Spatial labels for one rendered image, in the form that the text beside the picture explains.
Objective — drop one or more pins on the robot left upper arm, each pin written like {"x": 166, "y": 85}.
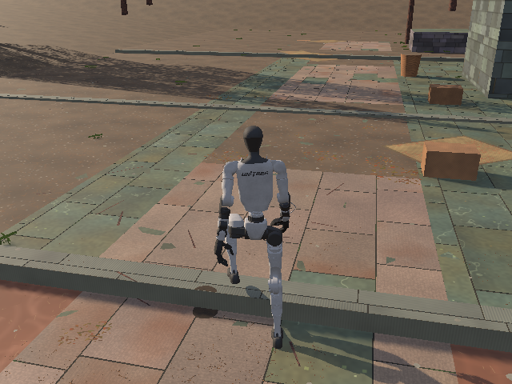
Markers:
{"x": 230, "y": 168}

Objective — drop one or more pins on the robot right hand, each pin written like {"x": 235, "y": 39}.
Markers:
{"x": 278, "y": 221}

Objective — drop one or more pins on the left robot forearm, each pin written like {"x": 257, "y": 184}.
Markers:
{"x": 223, "y": 221}

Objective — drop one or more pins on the right robot shin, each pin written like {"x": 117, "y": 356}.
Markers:
{"x": 276, "y": 309}

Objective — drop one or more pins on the left robot foot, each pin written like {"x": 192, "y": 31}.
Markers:
{"x": 234, "y": 278}

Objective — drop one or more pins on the robot right upper arm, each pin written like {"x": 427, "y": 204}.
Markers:
{"x": 282, "y": 180}

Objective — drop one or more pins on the robot left hand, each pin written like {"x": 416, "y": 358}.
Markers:
{"x": 218, "y": 250}

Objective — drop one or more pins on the right robot forearm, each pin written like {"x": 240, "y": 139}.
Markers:
{"x": 285, "y": 210}

